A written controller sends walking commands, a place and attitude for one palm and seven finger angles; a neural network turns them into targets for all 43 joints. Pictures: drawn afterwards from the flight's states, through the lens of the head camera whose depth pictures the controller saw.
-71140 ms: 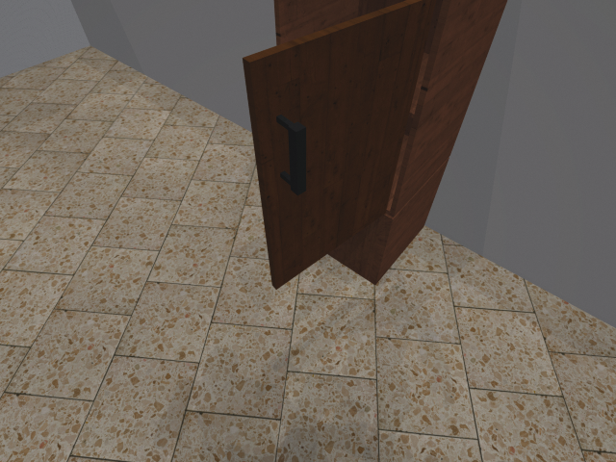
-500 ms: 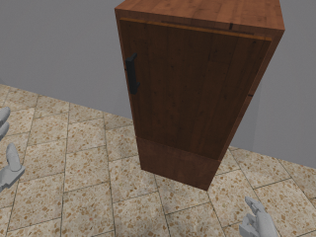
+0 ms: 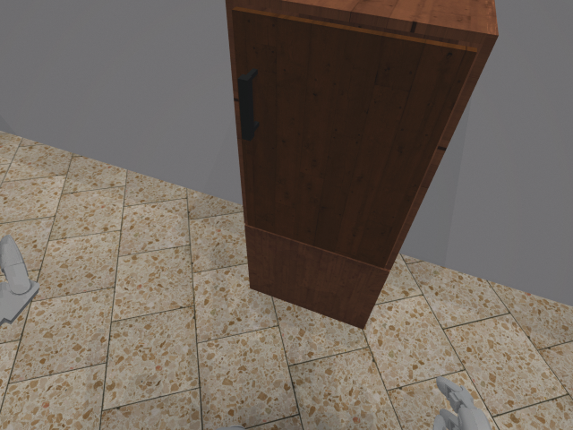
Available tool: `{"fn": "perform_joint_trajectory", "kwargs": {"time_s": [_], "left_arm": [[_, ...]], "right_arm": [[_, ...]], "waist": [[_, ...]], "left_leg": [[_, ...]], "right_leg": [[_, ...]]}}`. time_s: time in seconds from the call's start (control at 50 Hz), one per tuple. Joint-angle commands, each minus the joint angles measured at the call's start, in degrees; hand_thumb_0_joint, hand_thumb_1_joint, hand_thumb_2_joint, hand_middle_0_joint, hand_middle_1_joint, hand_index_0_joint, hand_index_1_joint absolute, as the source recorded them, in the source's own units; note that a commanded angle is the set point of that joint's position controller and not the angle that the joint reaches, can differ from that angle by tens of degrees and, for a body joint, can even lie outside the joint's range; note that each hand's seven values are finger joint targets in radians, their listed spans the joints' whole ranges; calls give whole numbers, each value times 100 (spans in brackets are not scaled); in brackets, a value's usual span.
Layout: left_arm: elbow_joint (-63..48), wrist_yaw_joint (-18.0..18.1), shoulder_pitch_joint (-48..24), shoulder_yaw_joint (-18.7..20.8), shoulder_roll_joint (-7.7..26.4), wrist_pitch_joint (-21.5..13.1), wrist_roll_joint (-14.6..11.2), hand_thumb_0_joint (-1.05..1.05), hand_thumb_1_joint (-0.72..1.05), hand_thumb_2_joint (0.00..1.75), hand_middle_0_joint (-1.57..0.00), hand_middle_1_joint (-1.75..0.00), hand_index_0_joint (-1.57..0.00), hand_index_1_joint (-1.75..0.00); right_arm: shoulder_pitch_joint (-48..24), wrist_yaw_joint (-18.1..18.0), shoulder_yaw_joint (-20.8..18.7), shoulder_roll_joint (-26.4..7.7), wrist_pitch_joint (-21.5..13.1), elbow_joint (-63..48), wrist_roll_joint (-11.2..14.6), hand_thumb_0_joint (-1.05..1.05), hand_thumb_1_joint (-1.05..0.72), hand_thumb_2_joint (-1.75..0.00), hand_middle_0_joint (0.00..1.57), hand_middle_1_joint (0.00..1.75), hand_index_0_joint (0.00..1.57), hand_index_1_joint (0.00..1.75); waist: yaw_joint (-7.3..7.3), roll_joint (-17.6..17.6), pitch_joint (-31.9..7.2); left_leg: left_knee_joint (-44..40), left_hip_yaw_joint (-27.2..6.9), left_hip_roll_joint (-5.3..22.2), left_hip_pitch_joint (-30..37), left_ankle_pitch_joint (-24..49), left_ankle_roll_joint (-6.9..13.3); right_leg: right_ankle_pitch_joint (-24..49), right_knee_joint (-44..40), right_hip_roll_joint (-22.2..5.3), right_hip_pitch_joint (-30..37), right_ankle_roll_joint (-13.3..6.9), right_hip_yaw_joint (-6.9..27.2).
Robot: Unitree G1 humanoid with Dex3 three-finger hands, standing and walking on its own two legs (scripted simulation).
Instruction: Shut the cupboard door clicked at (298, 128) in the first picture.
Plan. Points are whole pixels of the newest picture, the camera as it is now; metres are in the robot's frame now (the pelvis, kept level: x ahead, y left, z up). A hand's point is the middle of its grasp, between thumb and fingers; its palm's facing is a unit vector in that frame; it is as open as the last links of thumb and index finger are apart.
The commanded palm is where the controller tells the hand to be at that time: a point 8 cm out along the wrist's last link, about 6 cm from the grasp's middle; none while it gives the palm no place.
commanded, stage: step back with the hand held close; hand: left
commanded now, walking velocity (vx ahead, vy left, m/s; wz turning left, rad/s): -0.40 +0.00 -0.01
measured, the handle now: (250, 105) +0.70 +0.12 +0.10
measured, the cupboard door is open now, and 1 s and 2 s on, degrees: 0 0 0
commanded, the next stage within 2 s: stop stepping back and stand still in 0.34 s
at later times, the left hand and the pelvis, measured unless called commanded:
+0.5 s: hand out of the picture +0.07 +0.28 +0.19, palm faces +0.56 -0.72 -0.41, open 7.4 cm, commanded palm -0.01 +0.31 +0.20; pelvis -0.11 +0.00 +0.00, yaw +7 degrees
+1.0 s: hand out of the picture +0.04 +0.26 +0.19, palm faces +0.42 -0.79 -0.44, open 7.4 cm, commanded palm -0.03 +0.29 +0.20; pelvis -0.18 +0.00 +0.02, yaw -2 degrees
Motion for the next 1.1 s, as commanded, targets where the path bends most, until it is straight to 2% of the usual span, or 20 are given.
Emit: {"fn": "perform_joint_trajectory", "kwargs": {"time_s": [0.0,0.12,0.18,0.24,0.3,0.36,0.4,0.42,0.48,0.58,0.6,0.64,0.66,0.7,0.78,0.86,0.94,0.98,1.04,1.08], "left_arm": [[-1183,183,-133,957,1299,-384,-26,0,90,90,-20,-30,-20,-30],[-837,16,218,1247,1259,-532,166,0,90,90,-20,-30,-20,-30],[-1031,-42,105,1190,1281,-539,32,0,90,90,-20,-30,-20,-30],[-1279,32,-206,1027,1420,-387,-69,0,90,90,-20,-30,-20,-30],[-1457,98,-674,803,1435,-257,-24,0,90,90,-20,-30,-20,-30],[-1362,77,-688,726,1312,-258,-27,0,90,90,-20,-30,-20,-30],[-1608,123,-763,917,1206,-433,27,0,90,90,-20,-30,-20,-30],[-1382,120,-644,1106,1325,-420,-45,0,90,90,-20,-30,-20,-30],[-1348,1,172,969,1029,-350,-214,0,90,90,-20,-30,-20,-30],[-1510,29,-282,486,868,-56,-183,0,90,90,-20,-30,-20,-30],[-1432,27,-402,490,975,15,-125,0,90,90,-20,-30,-20,-30],[-1298,90,-657,846,1491,34,-169,0,90,90,-20,-30,-20,-30],[-1221,138,-1013,739,1495,20,-186,0,90,90,-20,-30,-20,-30],[-903,160,-669,531,1161,197,-172,0,90,90,-20,-30,-20,-30],[-889,132,-616,556,1209,111,-123,0,90,90,-20,-30,-20,-30],[-1107,93,-172,737,1204,29,-111,0,90,90,-20,-30,-20,-30],[-1143,58,116,735,1203,86,-111,0,90,90,-20,-30,-20,-30],[-1133,62,317,697,1149,125,-102,0,90,90,-20,-30,-20,-30],[-1166,121,164,997,1488,89,-135,0,90,90,-20,-30,-20,-30],[-903,159,119,714,1164,43,-137,0,90,90,-20,-30,-20,-30]], "right_arm": [[-507,-72,-330,-745,-321,-949,54,0,-90,-90,20,30,20,30],[-686,-56,-504,-909,-553,-1075,74,0,-90,-90,20,30,20,30],[-583,-21,-474,-766,-599,-977,68,0,-90,-90,20,30,20,30],[-473,108,-462,-548,-519,-734,-25,0,-90,-90,20,30,20,30],[-590,169,-368,-346,-316,-659,-17,0,-90,-90,20,30,20,30],[-496,63,-324,-456,-232,-587,-9,0,-90,-90,20,30,20,30],[-698,-51,-416,-797,-372,-775,-41,0,-90,-90,20,30,20,30],[-654,-53,-482,-510,-477,-695,-45,0,-90,-90,20,30,20,30],[-590,123,-546,-609,-647,-748,57,0,-90,-90,20,30,20,30],[-548,129,-279,-534,-683,-750,12,0,-90,-90,20,30,20,30],[-488,123,-264,-531,-635,-735,-7,0,-90,-90,20,30,20,30],[-548,116,-238,-487,-537,-659,-113,0,-90,-90,20,30,20,30],[-513,97,-168,-431,-534,-563,-103,0,-90,-90,20,30,20,30],[-613,36,-227,-466,-478,-562,22,0,-90,-90,20,30,20,30],[-670,-63,-191,-540,-404,-501,2,0,-90,-90,20,30,20,30],[-647,-136,-189,-634,-430,-602,-52,0,-90,-90,20,30,20,30],[-594,-76,-259,-629,-451,-642,-83,0,-90,-90,20,30,20,30],[-533,-28,-271,-598,-368,-681,-86,0,-90,-90,20,30,20,30],[-481,58,-322,-548,-301,-619,-81,0,-90,-90,20,30,20,30],[-368,85,-296,-519,-303,-550,-21,0,-90,-90,20,30,20,30]], "waist": [[-37,563,-529],[75,1282,-322],[34,370,-488],[-17,-913,-507],[-55,-1536,-668],[-191,-379,-226],[-94,2332,-248],[-51,1920,-703],[23,1205,-749],[-11,1355,-499],[-41,876,-380],[-63,-378,-467],[-51,-650,-695],[-42,-1002,-392],[-141,-43,66],[-124,1872,96],[-52,1067,-229],[-106,861,-335],[-11,-719,-379],[-77,-648,-122]], "left_leg": [[-1882,-843,597,-1439,-1775,219],[-2412,-1139,1406,-3444,-3222,624],[-1404,-473,847,-2272,-2388,326],[698,84,21,-306,-1184,-226],[1599,31,-37,587,-868,-251],[-820,-33,67,1288,-511,-122],[-2936,-1939,2091,-1275,-1860,721],[-3018,-1831,2341,-1364,-1548,849],[-2556,-1125,2000,-382,-1562,624],[-2579,-372,1279,200,-2028,-84],[-1924,35,843,349,-1721,-252],[152,201,388,908,-181,-347],[367,109,312,758,106,-333],[443,-66,205,548,336,-277],[-1039,-44,319,1175,-116,-94],[-3471,-2152,1462,456,-3046,143],[-2984,-978,1144,-39,-2012,59],[-2114,-448,700,-195,-1493,-79],[355,-8,138,-250,-185,-263],[689,-203,259,-386,-208,-267]], "right_leg": [[-1093,-135,59,1587,-86,544],[-281,1435,679,3253,70,552],[-5,640,256,2079,-145,1233],[-1278,-1552,-1150,-310,-800,2986],[-1408,-1988,-1403,-774,-894,2480],[-1176,-1124,-617,-1177,-362,1476],[-1107,1977,726,700,166,357],[-1518,3344,759,957,119,478],[-1843,3330,644,294,91,342],[-1846,-388,638,1484,-131,-440],[-1848,-1162,411,1344,-344,-83],[-1647,-2196,-1056,250,-1099,2009],[-1377,-2152,-1339,462,-1157,2094],[-1456,-1899,-1078,502,-1016,1906],[-2035,-1340,-494,148,-639,1006],[-2002,771,656,524,-179,-109],[-1600,-366,581,1840,-257,-275],[-1497,-1019,232,2083,-442,161],[-2479,-2226,-1327,1224,-1224,2539],[-1579,-2002,-1425,1218,-1323,2194]]}}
